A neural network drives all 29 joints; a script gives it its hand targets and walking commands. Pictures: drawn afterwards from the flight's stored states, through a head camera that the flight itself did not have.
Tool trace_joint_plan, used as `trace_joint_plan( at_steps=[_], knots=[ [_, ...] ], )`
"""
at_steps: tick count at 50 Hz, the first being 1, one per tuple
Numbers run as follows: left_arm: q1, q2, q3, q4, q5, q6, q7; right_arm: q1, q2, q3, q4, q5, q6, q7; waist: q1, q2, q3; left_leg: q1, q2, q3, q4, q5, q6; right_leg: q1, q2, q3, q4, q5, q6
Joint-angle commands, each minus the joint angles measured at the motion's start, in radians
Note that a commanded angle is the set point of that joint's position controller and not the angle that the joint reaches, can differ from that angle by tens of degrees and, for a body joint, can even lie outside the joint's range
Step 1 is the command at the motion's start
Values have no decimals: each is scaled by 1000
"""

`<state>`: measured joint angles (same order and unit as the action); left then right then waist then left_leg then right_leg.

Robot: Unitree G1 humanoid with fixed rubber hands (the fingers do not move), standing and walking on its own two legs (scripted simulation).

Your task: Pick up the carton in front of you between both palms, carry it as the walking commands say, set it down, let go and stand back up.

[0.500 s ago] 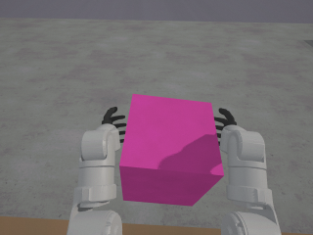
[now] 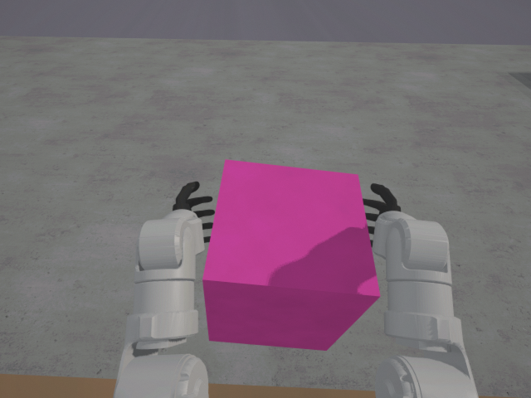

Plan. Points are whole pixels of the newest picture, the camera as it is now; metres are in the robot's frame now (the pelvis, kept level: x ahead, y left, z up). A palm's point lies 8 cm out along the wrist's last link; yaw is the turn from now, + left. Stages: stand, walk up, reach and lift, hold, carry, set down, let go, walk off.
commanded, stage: carry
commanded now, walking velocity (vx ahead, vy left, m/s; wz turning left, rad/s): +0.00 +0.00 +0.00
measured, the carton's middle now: (279, 262) +0.34 +0.00 +0.04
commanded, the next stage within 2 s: none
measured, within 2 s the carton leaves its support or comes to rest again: neither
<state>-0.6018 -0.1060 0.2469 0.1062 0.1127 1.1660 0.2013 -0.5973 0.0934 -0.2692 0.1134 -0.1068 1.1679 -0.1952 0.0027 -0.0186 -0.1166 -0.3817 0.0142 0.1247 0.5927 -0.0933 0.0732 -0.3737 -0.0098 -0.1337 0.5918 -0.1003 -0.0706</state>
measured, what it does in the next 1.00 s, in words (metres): stands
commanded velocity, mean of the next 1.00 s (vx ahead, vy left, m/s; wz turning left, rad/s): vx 0.00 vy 0.00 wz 0.00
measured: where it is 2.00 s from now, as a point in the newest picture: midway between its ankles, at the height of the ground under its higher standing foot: outside the picture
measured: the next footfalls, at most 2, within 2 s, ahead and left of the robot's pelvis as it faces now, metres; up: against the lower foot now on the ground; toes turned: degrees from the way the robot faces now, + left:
none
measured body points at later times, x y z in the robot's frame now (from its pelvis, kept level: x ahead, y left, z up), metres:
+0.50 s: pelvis +0.01 +0.00 +0.00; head +0.00 +0.01 +0.45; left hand +0.36 +0.15 +0.12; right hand +0.36 -0.15 +0.12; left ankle +0.03 +0.09 -0.73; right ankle +0.03 -0.09 -0.73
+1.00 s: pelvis +0.01 +0.01 +0.00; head +0.00 +0.02 +0.45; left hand +0.36 +0.16 +0.12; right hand +0.37 -0.14 +0.12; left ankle +0.03 +0.09 -0.73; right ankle +0.03 -0.09 -0.73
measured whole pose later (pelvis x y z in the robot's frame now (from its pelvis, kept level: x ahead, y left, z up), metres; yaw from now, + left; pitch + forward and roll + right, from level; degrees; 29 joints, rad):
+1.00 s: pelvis +0.01 +0.01 +0.00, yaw +0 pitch +3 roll +0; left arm -0.60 -0.10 0.24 0.10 0.11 1.17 0.21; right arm -0.59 0.10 -0.28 0.11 -0.11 1.16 -0.19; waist 0.01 -0.02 -0.11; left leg -0.38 0.01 0.14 0.60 -0.12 0.08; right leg -0.37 -0.03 -0.14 0.60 -0.12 -0.06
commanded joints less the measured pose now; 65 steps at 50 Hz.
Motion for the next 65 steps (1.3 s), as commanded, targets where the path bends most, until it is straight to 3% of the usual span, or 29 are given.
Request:
trace_joint_plan(
  at_steps=[1,3,6,7,11,14,17,19,20,22,26,27,28,29,33,35,37,39,44,45,47,49,51,55,57,58,61,64,65],
  knots=[
    [-669,-954,-569,-48,-328,-7,-159,-629,959,587,0,319,-1,179,8,19,-296,97,142,-156,-96,20,29,104,-154,173,-123,50,-25],
    [-694,-993,-598,-43,-356,-7,-165,-647,930,579,-38,295,-8,179,-4,27,-274,115,144,-178,-136,-9,28,74,-154,171,-120,-49,-25],
    [-684,-966,-598,-54,-330,-14,-159,-660,959,599,-17,321,-9,180,5,5,-276,91,148,-162,-136,24,30,87,-134,142,-116,-31,-3],
    [-679,-991,-588,-22,-355,-12,-163,-662,915,590,-37,309,-11,175,12,53,-296,107,164,-175,-125,92,29,110,-139,143,-95,5,-5],
    [-720,-987,-637,-103,-375,-15,-158,-617,961,591,-33,318,-8,177,16,47,-359,150,148,-150,-80,233,29,128,-146,149,-59,180,-10],
    [-687,-965,-614,-69,-362,-13,-159,-636,934,597,-41,308,-4,174,-2,-12,-352,151,157,-155,-59,245,32,123,-156,156,-56,237,-21],
    [-686,-1010,-607,-82,-373,-12,-163,-676,965,638,-115,336,-10,180,-1,-23,-390,156,152,-143,-30,272,32,167,-170,156,-32,383,-16],
    [-693,-956,-621,-108,-367,-15,-160,-606,954,607,-27,322,0,181,7,5,-373,142,134,-133,-19,242,17,161,-183,159,-37,437,-15],
    [-698,-970,-622,-106,-368,-12,-161,-640,979,627,-70,342,-10,182,-2,-14,-393,121,138,-143,-28,223,26,188,-177,158,-34,441,-31],
    [-668,-988,-609,-68,-359,-12,-157,-683,968,639,-88,359,-9,186,1,-20,-402,135,151,-154,-34,205,36,193,-176,154,-39,352,-31],
    [-694,-963,-631,-86,-344,-6,-154,-661,964,616,-52,329,-5,181,8,47,-359,132,163,-161,-71,234,50,142,-144,143,-60,163,-11],
    [-661,-961,-622,-97,-355,-8,-155,-624,946,621,-40,338,1,183,12,19,-355,120,164,-165,-83,147,43,153,-141,144,-79,117,-9],
    [-662,-966,-596,-51,-333,-2,-152,-669,937,617,-76,325,-7,182,0,10,-326,115,154,-158,-81,168,38,144,-151,148,-76,190,-16],
    [-670,-978,-611,-73,-345,-6,-156,-643,923,592,-61,319,-5,182,3,39,-324,119,145,-152,-100,106,33,127,-160,155,-82,84,-24],
    [-712,-1001,-629,-97,-386,-9,-161,-630,937,609,-70,329,-6,185,12,20,-353,156,165,-151,-89,186,37,129,-135,137,-69,98,-5],
    [-676,-965,-616,-66,-348,-7,-159,-629,937,596,-42,311,-5,181,-8,36,-320,117,167,-164,-114,104,33,112,-147,146,-72,45,-14],
    [-635,-966,-585,-10,-350,-6,-157,-630,919,601,-31,321,-7,181,11,-10,-306,104,160,-152,-109,107,37,131,-145,140,-85,57,-5],
    [-701,-986,-607,-65,-360,-14,-164,-657,940,601,-43,316,-8,181,4,9,-314,115,152,-155,-104,63,30,98,-148,156,-99,49,-10],
    [-696,-996,-612,-67,-361,-17,-157,-696,951,609,-72,329,-15,182,8,52,-352,162,163,-151,-80,247,44,131,-152,142,-50,187,-10],
    [-683,-995,-606,-58,-370,-14,-157,-658,954,617,-68,340,-14,183,0,9,-354,152,170,-164,-66,315,42,146,-149,141,-30,243,-15],
    [-686,-956,-601,-78,-339,-18,-156,-622,963,601,-8,314,-5,181,-2,-27,-356,143,155,-158,-68,257,39,144,-156,139,-45,219,-12],
    [-672,-967,-599,-48,-344,-12,-157,-639,959,579,-14,314,-5,179,-2,43,-346,156,155,-146,-68,266,30,120,-157,142,-50,210,-13],
    [-703,-981,-605,-59,-356,-12,-156,-666,942,599,-58,314,-8,180,9,17,-349,155,159,-146,-67,311,42,159,-153,141,-40,239,2],
    [-704,-976,-596,-83,-360,-15,-156,-629,954,596,-29,329,-10,182,5,21,-333,122,160,-160,-95,160,34,141,-142,134,-65,96,0],
    [-737,-1004,-631,-98,-371,-19,-160,-694,958,612,-98,326,-19,186,3,12,-350,146,158,-142,-73,197,28,131,-153,148,-71,190,-10],
    [-692,-968,-608,-56,-360,-11,-156,-659,944,599,-28,325,-7,183,5,55,-341,156,158,-148,-70,253,29,157,-142,120,-57,185,9],
    [-683,-954,-600,-77,-339,-11,-150,-653,965,601,-39,342,-7,181,6,50,-371,185,171,-156,-85,413,29,147,-139,119,-35,213,0],
    [-665,-1003,-597,-43,-358,-6,-158,-643,926,585,-51,318,-5,183,1,47,-332,141,189,-188,-162,144,42,134,-126,122,-59,-50,0],
    [-681,-1007,-591,-38,-348,-10,-162,-701,945,594,-77,324,-12,183,10,64,-311,133,188,-163,-155,81,43,105,-118,123,-81,-53,5]
  ],
)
